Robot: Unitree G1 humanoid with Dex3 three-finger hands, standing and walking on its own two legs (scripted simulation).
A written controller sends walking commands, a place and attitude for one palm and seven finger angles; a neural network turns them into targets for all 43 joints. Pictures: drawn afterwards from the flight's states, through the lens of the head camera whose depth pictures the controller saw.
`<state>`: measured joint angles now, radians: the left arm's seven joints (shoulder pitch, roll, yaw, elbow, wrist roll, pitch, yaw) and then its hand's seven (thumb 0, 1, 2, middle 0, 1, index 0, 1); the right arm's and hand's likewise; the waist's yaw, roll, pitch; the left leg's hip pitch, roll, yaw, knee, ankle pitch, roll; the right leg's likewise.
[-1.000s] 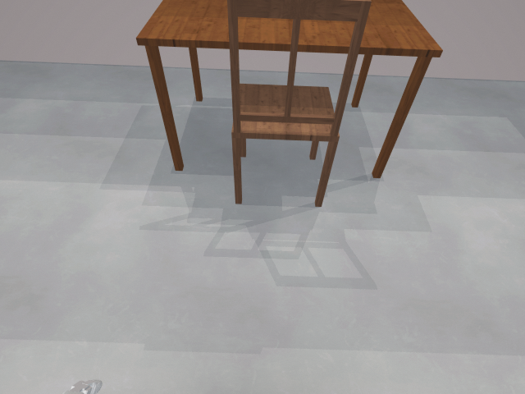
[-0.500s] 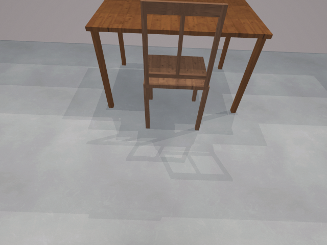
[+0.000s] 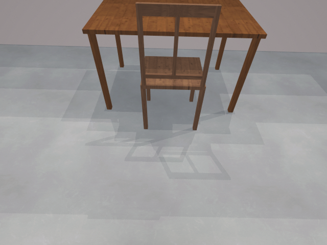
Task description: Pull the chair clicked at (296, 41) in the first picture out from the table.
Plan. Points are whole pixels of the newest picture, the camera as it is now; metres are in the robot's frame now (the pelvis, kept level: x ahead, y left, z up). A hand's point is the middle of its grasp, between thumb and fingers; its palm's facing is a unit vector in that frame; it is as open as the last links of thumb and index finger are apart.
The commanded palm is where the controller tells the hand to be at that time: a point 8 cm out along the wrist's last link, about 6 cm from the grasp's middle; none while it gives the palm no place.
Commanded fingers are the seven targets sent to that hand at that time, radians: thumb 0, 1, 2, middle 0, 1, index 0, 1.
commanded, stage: look at it before walking up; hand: left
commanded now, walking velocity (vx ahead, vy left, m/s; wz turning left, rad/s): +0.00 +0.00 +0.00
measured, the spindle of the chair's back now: (175, 48) +1.14 -0.01 -0.07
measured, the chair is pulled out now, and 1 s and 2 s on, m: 0.00 0.00 0.00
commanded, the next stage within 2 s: walk to a spot facing it in 0.44 s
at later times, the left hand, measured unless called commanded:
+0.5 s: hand out of the picture +0.07 +0.25 -0.16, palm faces -0.02 -0.95 -0.32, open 7.4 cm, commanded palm none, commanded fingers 0.00 0.90 0.90 -0.20 -0.30 -0.20 -0.30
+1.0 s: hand out of the picture +0.07 +0.15 -0.17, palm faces -0.09 -0.98 -0.20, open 7.4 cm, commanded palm none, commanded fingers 0.00 0.90 0.90 -0.20 -0.30 -0.20 -0.30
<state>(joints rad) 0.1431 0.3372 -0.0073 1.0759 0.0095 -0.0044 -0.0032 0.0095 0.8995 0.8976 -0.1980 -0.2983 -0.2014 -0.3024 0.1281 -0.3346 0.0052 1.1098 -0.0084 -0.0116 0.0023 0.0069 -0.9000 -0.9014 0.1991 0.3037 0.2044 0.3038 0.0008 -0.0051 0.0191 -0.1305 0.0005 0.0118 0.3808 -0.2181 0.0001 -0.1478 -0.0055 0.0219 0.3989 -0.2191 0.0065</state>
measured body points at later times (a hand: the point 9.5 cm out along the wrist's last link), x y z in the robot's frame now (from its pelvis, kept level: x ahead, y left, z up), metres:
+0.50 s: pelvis +0.00 +0.00 +0.00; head +0.00 +0.00 +0.45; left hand +0.07 +0.29 -0.13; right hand +0.08 -0.30 -0.13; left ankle -0.01 +0.12 -0.74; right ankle +0.00 -0.12 -0.74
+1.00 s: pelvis +0.07 -0.03 -0.01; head +0.08 -0.04 +0.44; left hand +0.07 +0.20 -0.16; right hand +0.06 -0.28 -0.17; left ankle +0.06 +0.10 -0.67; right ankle +0.03 -0.11 -0.74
